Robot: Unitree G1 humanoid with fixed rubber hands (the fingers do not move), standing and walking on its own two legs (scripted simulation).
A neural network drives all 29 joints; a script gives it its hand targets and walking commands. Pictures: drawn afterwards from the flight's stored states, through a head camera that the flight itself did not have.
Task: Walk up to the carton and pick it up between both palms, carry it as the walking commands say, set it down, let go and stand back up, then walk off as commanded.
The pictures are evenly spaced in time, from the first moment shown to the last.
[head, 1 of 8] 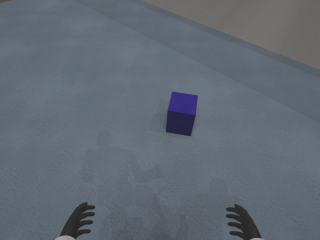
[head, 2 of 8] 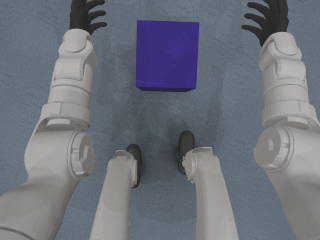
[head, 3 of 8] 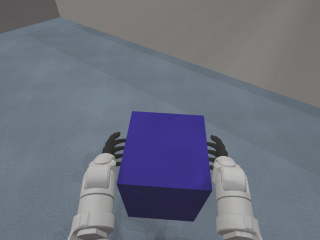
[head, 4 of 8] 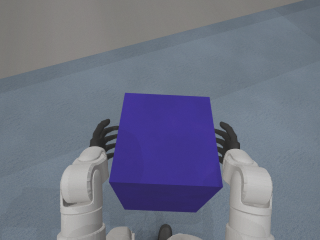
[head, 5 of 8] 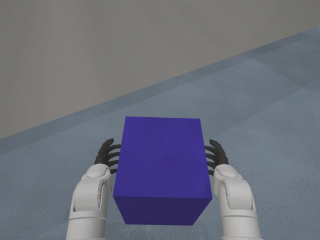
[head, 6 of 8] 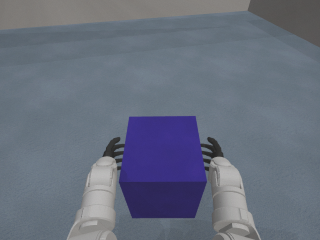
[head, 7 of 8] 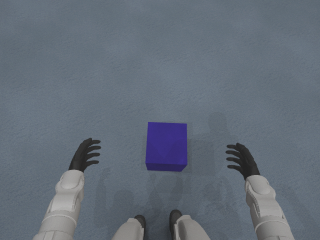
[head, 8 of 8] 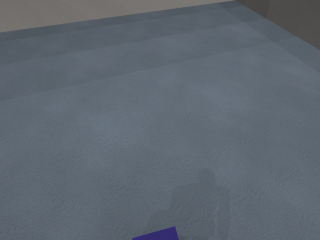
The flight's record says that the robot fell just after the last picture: no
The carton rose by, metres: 0.67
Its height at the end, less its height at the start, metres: +0.00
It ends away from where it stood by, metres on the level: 1.38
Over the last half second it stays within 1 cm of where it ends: yes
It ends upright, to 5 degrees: yes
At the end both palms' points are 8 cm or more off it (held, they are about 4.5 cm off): yes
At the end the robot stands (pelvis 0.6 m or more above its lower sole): yes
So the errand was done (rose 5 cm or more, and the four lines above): yes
